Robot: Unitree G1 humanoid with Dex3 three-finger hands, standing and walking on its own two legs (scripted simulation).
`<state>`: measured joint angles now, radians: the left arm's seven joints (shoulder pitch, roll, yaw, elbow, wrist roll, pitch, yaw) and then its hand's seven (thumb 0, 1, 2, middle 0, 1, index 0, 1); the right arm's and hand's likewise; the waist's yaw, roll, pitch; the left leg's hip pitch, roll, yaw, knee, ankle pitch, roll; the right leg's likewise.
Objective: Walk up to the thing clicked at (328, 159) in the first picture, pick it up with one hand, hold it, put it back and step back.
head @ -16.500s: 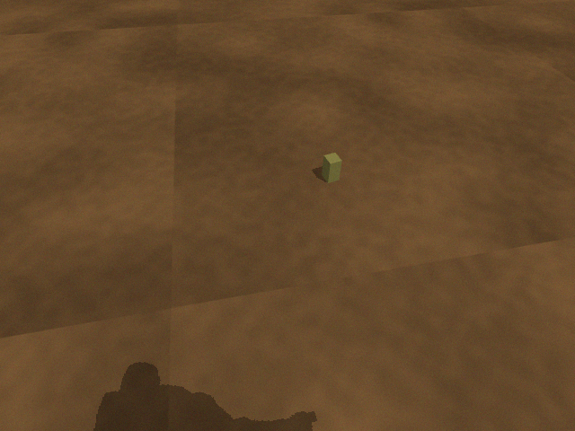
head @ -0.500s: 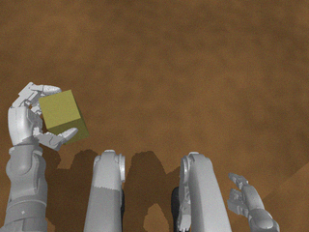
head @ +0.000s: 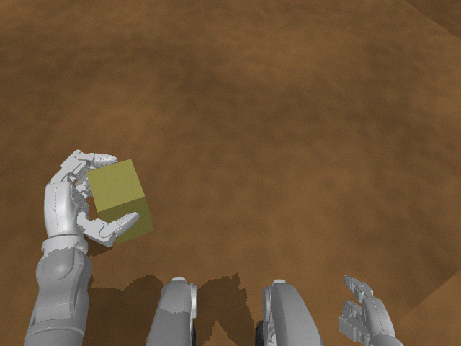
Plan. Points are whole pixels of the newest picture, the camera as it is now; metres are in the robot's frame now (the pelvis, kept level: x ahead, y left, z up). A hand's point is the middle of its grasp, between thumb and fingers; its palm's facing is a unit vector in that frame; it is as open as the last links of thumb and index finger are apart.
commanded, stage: hold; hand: left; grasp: from the side
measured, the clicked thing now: (123, 204) +0.35 +0.19 +0.00
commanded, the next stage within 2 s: crouch in 1.56 s
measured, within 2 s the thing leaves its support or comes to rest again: neither
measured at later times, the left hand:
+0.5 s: hand (99, 158) +0.37 +0.19 +0.12, palm faces +0.20 -0.98 -0.05, open 11.2 cm
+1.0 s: hand (106, 133) +0.38 +0.18 +0.16, palm faces +0.21 -0.98 -0.03, open 11.1 cm
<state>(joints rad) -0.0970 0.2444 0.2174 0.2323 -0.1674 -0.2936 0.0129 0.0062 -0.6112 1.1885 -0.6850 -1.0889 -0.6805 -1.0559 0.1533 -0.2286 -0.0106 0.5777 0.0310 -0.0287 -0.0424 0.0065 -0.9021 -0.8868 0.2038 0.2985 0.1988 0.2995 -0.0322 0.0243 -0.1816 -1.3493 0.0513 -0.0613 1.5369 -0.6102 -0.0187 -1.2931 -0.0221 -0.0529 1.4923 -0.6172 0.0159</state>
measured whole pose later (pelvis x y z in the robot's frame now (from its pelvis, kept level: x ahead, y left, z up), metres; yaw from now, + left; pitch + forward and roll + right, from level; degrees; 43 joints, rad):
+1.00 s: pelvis +0.04 +0.00 +0.12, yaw +1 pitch +11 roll -2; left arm -0.16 0.17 0.14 0.42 -0.11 -0.34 0.07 0.00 -0.58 1.14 -0.69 -1.05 -0.69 -1.02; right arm 0.23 -0.21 0.00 0.64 -0.01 -0.01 -0.03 0.01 -0.91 -0.89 0.20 0.30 0.20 0.30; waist -0.02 0.01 -0.08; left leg -0.73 0.05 -0.03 0.99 -0.46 -0.02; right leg -0.68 -0.02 -0.05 0.95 -0.46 0.01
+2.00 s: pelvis +0.02 -0.01 +0.11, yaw +1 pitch +13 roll -1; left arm -0.27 0.14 0.20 0.64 -0.09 -0.49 0.11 0.00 -0.61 1.19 -0.68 -1.10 -0.67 -1.07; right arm 0.19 -0.21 -0.02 0.65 -0.04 -0.02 0.01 0.01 -0.87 -0.89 0.20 0.30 0.20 0.30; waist -0.04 -0.02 -0.05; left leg -0.79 0.05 -0.02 0.99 -0.43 -0.03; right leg -0.76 -0.02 -0.04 0.98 -0.44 0.01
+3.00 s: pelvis -0.06 +0.00 -0.24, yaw -5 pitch +29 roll -6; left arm -0.69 0.47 0.58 1.18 -0.06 -0.83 0.00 0.00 -0.61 1.20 -0.67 -1.11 -0.66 -1.08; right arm 0.06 -0.26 0.09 0.73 -0.16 0.04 0.10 0.00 -0.91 -0.90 0.20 0.30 0.20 0.30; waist -0.15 -0.05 -0.03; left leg -2.18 0.04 -0.15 2.33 -0.66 -0.04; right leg -2.12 0.01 -0.07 2.26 -0.66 0.02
